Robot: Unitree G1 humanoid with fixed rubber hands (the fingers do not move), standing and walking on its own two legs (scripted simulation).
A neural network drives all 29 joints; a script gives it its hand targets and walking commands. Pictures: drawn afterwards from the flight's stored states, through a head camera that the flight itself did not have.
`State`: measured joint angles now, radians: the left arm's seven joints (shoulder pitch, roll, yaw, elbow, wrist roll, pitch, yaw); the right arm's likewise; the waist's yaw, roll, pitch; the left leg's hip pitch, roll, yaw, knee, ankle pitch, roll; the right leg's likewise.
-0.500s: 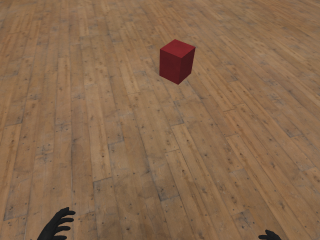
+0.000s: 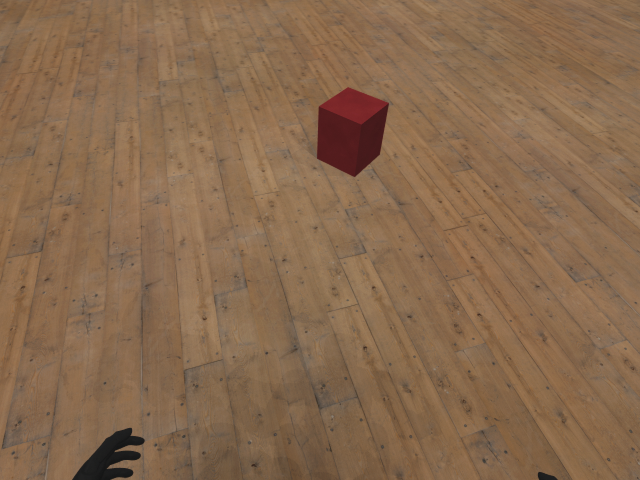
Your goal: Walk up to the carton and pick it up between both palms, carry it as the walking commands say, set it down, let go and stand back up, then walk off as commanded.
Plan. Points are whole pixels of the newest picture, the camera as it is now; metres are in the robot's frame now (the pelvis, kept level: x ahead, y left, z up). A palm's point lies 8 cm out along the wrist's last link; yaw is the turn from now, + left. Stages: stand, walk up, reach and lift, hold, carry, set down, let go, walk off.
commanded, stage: walk up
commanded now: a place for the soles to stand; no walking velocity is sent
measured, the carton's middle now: (351, 132) +1.73 -0.15 -0.61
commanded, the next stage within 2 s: none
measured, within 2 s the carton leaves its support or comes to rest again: neither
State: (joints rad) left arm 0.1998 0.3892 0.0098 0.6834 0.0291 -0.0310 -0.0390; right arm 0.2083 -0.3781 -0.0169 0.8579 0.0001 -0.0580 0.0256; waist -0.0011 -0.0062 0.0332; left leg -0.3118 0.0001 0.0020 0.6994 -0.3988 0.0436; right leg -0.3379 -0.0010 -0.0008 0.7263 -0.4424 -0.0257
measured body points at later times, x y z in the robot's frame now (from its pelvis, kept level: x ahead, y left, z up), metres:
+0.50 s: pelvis +0.14 -0.05 +0.02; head +0.14 -0.07 +0.47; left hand +0.20 +0.26 -0.06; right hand +0.24 -0.40 -0.07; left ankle +0.17 +0.09 -0.66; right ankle +0.13 -0.16 -0.72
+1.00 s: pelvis +0.33 -0.04 +0.01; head +0.35 -0.03 +0.45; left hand +0.47 +0.27 -0.08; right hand +0.42 -0.38 -0.08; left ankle +0.31 +0.09 -0.72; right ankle +0.46 -0.18 -0.71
